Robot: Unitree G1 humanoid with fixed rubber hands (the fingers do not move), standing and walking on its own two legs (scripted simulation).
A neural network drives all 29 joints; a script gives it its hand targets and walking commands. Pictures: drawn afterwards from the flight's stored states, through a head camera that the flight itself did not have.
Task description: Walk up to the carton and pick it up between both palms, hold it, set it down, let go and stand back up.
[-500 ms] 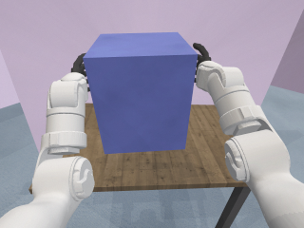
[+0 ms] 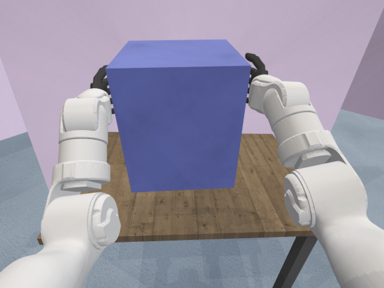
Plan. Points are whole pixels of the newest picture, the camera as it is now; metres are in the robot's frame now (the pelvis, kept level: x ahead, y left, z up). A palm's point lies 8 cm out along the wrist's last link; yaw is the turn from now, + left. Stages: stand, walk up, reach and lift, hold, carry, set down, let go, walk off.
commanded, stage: hold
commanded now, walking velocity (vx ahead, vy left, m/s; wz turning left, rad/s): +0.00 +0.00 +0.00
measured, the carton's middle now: (180, 113) +0.39 +0.01 +0.27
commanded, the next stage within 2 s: none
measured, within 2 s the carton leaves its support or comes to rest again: neither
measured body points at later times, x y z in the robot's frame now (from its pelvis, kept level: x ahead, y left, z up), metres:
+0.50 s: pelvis +0.00 +0.01 +0.00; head -0.09 +0.03 +0.44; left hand +0.39 +0.17 +0.29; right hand +0.39 -0.13 +0.33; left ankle +0.04 +0.13 -0.75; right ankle +0.00 -0.11 -0.75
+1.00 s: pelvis +0.01 +0.00 +0.00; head -0.09 +0.02 +0.44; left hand +0.39 +0.17 +0.30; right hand +0.39 -0.13 +0.33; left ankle +0.04 +0.13 -0.75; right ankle +0.00 -0.11 -0.75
